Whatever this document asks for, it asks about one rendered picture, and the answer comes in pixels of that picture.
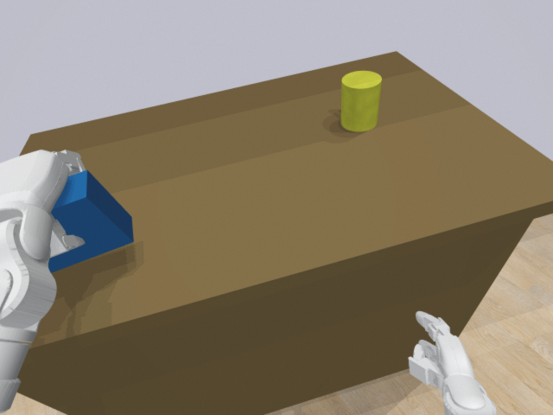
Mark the robot right forearm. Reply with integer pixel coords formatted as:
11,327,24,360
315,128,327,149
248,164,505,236
442,374,497,415

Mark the sponge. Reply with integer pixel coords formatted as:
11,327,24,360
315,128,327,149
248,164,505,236
48,170,134,273

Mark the robot left hand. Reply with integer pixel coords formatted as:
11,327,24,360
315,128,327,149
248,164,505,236
0,150,86,258

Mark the robot left forearm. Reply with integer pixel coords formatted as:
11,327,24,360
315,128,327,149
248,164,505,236
0,202,57,413

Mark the robot right hand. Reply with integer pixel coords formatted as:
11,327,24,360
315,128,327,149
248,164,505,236
409,311,475,390

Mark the table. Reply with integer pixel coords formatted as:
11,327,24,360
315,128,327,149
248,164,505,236
17,51,553,415

